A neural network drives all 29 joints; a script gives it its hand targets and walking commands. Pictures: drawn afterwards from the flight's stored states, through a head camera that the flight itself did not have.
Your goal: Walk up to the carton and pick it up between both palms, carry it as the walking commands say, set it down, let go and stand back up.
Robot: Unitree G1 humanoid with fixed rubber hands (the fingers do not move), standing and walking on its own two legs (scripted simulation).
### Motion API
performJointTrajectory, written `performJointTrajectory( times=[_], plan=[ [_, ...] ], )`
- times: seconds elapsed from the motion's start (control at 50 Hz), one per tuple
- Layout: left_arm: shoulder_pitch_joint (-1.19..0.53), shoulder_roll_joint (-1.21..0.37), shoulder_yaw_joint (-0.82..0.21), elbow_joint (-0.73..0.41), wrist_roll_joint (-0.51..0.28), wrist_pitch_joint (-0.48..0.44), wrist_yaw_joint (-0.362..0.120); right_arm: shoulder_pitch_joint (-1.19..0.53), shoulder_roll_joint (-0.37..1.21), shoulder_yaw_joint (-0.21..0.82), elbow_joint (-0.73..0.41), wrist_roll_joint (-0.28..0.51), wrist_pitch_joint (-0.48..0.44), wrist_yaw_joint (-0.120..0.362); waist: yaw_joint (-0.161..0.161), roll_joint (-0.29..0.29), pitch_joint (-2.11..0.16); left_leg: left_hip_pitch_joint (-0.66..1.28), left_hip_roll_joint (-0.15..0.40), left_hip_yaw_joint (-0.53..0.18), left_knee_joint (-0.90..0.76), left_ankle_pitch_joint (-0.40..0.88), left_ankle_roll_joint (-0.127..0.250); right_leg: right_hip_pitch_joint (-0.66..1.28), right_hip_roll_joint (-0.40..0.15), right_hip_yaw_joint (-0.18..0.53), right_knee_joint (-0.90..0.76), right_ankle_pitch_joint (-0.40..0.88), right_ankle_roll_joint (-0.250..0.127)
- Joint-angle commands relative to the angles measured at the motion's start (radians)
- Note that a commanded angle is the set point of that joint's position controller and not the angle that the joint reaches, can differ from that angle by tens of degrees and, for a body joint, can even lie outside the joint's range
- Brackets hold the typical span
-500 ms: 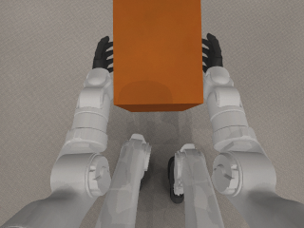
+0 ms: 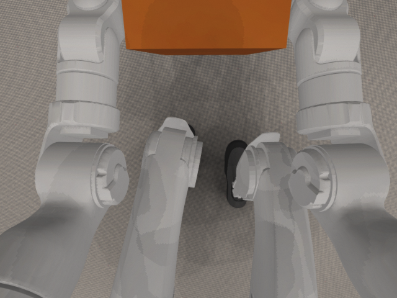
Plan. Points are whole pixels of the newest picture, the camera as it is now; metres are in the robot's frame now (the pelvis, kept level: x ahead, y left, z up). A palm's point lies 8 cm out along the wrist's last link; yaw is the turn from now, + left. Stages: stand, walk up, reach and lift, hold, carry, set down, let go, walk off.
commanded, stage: set down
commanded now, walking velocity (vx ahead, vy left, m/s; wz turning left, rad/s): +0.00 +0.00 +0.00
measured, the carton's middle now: out of the picture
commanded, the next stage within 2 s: none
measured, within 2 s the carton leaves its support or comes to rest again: rests again in 1.46 s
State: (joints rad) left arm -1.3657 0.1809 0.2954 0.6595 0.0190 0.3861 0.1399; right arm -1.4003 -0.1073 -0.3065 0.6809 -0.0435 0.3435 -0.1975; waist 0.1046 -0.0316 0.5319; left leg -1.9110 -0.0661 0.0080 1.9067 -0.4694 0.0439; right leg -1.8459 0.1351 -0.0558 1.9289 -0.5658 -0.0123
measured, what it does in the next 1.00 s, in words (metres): lowers itself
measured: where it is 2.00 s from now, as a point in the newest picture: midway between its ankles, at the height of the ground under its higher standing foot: (207, 177)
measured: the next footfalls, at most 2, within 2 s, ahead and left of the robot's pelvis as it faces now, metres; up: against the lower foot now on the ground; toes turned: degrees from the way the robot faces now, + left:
none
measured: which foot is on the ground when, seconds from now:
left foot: down 0.00-1.00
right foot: down 0.00-1.00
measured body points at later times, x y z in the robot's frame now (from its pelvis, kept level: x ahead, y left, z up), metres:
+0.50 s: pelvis +0.01 +0.01 -0.05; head +0.39 +0.06 +0.17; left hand +0.56 +0.22 -0.23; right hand +0.60 -0.05 -0.21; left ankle +0.15 +0.09 -0.43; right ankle +0.12 -0.09 -0.43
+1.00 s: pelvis +0.02 +0.01 -0.08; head +0.39 +0.05 +0.15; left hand +0.56 +0.22 -0.26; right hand +0.61 -0.05 -0.24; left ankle +0.15 +0.09 -0.43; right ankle +0.12 -0.10 -0.43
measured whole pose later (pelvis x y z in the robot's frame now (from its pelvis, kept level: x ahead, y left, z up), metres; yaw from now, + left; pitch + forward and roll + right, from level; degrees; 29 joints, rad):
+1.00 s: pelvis +0.02 +0.01 -0.08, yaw -1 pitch +31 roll -3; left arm -1.52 0.28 0.21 0.94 -0.02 0.33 0.13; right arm -1.59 -0.19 -0.23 0.96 0.01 0.30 -0.22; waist 0.11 -0.03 0.52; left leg -2.16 -0.04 0.04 2.16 -0.53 0.07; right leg -2.09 0.15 -0.07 2.18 -0.63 0.00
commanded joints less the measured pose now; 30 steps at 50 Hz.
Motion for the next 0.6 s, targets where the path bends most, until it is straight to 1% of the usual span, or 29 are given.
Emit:
performJointTrajectory(
  times=[0.0, 0.02, 0.04, 0.06, 0.1, 0.18, 0.26, 0.3, 0.38, 0.46, 0.54, 0.58],
  plan=[
    [-0.854, -0.924, -0.504, -0.252, -0.143, -0.049, -0.174, -0.856, 0.94, 0.516, -0.228, 0.162, -0.035, 0.17, 0.041, 0.069, -2.241, 1.179, -0.047, -0.074, -0.124, 0.466, -0.051, 0.458, 0.064, 0.058, -0.116, 0.259, 0.014],
    [-0.863, -0.926, -0.488, -0.224, -0.137, -0.047, -0.174, -0.852, 0.933, 0.495, -0.189, 0.152, -0.033, 0.175, 0.028, 0.059, -2.166, 1.121, -0.046, -0.075, -0.124, 0.419, -0.049, 0.433, 0.061, 0.056, -0.115, 0.23, 0.009],
    [-0.849, -0.933, -0.477, -0.194, -0.134, -0.048, -0.179, -0.839, 0.945, 0.488, -0.162, 0.141, -0.035, 0.179, 0.026, 0.035, -2.117, 1.063, -0.049, -0.069, -0.117, 0.392, -0.047, 0.434, 0.059, 0.057, -0.111, 0.221, 0.006],
    [-0.85, -0.939, -0.47, -0.179, -0.135, -0.052, -0.183, -0.829, 0.948, 0.474, -0.14, 0.133, -0.039, 0.185, 0.018, 0.029, -2.087, 1.025, -0.048, -0.068, -0.106, 0.385, -0.047, 0.426, 0.059, 0.06, -0.103, 0.223, 0.003],
    [-0.855, -0.945, -0.445, -0.133, -0.121, -0.059, -0.19, -0.823, 0.944, 0.433, -0.08, 0.114, -0.048, 0.198, 0.015, 0.041, -2.026, 0.984, -0.047, -0.069, -0.096, 0.371, -0.047, 0.368, 0.06, 0.059, -0.087, 0.21, -0.003],
    [-0.858, -0.94, -0.36, -0.033, -0.066, -0.072, -0.212, -0.798, 0.935, 0.335, 0.054, 0.058, -0.055, 0.234, 0.007, 0.046, -1.84, 0.885, -0.046, -0.07, -0.082, 0.309, -0.049, 0.241, 0.061, 0.05, -0.068, 0.147, -0.011],
    [-0.87, -0.936, -0.33, 0.003, -0.045, -0.076, -0.239, -0.796, 0.925, 0.292, 0.103, 0.036, -0.057, 0.265, -0.005, 0.054, -1.778, 0.874, -0.045, -0.072, -0.057, 0.319, -0.05, 0.177, 0.063, 0.035, -0.037, 0.138, -0.015],
    [-0.881, -0.938, -0.336, 0.001, -0.052, -0.075, -0.249, -0.817, 0.917, 0.294, 0.096, 0.042, -0.057, 0.274, -0.006, 0.062, -1.786, 0.892, -0.045, -0.074, -0.04, 0.343, -0.053, 0.163, 0.062, 0.029, -0.02, 0.141, -0.016],
    [-0.909, -0.944, -0.38, -0.033, -0.087, -0.076, -0.253, -0.868, 0.913, 0.337, 0.046, 0.08, -0.061, 0.28, -0.009, 0.071, -1.859, 0.965, -0.041, -0.084, -0.002, 0.432, -0.055, 0.16, 0.059, 0.018, 0.019, 0.172, -0.014],
    [-0.936, -0.939, -0.425, -0.073, -0.13, -0.083, -0.246, -0.909, 0.913, 0.39, 0.001, 0.123, -0.071, 0.272, -0.008, 0.061, -1.909, 1.0, -0.041, -0.091, 0.042, 0.515, -0.052, 0.165, 0.055, 0.018, 0.053, 0.208, -0.012],
    [-0.943, -0.918, -0.444, -0.075, -0.151, -0.096, -0.241, -0.914, 0.908, 0.417, -0.001, 0.151, -0.082, 0.261, -0.002, 0.054, -1.886, 0.981, -0.041, -0.09, 0.079, 0.554, -0.047, 0.152, 0.054, 0.025, 0.078, 0.232, -0.01],
    [-0.946, -0.908, -0.452, -0.087, -0.165, -0.106, -0.238, -0.915, 0.915, 0.435, -0.009, 0.168, -0.09, 0.255, 0.006, 0.048, -1.905, 0.978, -0.041, -0.087, 0.098, 0.582, -0.046, 0.161, 0.054, 0.028, 0.09, 0.256, -0.009]
  ],
)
